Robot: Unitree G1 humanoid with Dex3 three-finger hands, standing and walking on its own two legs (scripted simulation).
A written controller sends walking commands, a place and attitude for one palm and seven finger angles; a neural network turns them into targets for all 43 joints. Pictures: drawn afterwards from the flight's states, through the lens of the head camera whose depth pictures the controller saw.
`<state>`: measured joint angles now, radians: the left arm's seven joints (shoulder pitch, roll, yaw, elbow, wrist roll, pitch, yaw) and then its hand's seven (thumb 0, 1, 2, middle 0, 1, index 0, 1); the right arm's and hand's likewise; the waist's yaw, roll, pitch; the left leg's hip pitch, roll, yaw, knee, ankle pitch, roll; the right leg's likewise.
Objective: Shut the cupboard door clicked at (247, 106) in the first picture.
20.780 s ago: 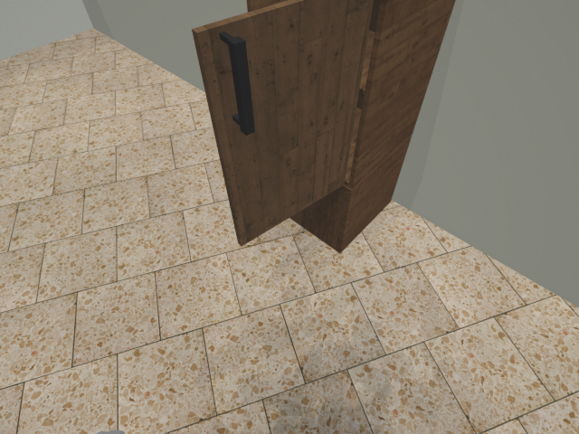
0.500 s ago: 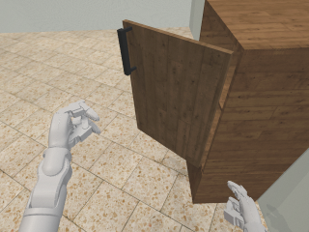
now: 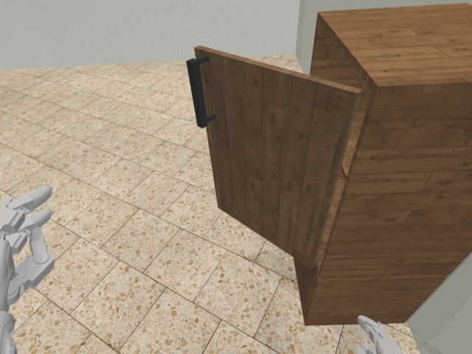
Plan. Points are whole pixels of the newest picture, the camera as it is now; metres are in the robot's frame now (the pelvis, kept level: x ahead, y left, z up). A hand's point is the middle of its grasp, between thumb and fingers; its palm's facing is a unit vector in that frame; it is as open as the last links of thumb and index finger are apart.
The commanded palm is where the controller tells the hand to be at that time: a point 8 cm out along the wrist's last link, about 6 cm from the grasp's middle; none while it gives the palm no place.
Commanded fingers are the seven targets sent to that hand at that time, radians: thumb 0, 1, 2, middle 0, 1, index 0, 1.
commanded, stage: draw the hand back to the body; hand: left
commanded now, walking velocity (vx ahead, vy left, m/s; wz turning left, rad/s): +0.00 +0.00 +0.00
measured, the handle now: (203, 92) +0.67 +0.16 +0.15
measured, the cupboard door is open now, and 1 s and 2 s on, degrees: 49 49 49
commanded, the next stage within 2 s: step back with the hand held close in 0.34 s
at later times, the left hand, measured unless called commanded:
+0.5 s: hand (49, 259) +0.18 +0.26 +0.17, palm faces +0.46 -0.78 -0.41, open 7.4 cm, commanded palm +0.13 +0.30 +0.17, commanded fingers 0.00 0.90 0.90 -0.20 -0.30 -0.20 -0.30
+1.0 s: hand (16, 287) +0.14 +0.28 +0.16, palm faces +0.40 -0.77 -0.49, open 7.4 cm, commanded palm +0.08 +0.32 +0.17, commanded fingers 0.00 0.90 0.90 -0.20 -0.30 -0.20 -0.30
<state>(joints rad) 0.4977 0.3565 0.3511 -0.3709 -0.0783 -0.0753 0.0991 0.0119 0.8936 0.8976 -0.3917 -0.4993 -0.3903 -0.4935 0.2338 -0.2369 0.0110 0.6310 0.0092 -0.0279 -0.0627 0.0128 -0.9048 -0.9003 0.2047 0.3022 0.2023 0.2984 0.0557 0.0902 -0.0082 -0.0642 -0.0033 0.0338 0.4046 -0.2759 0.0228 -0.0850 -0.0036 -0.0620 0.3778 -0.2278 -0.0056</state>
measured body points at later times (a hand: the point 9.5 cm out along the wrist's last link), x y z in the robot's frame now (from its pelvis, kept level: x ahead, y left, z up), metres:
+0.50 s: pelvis -0.01 +0.00 +0.00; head -0.03 -0.03 +0.45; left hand +0.15 +0.30 +0.19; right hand +0.17 -0.22 -0.10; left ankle -0.03 +0.10 -0.74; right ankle -0.01 -0.11 -0.74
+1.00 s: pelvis -0.06 +0.02 -0.01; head -0.06 +0.02 +0.44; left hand +0.12 +0.32 +0.19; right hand +0.12 -0.23 -0.08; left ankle -0.03 +0.10 -0.74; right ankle -0.01 -0.11 -0.74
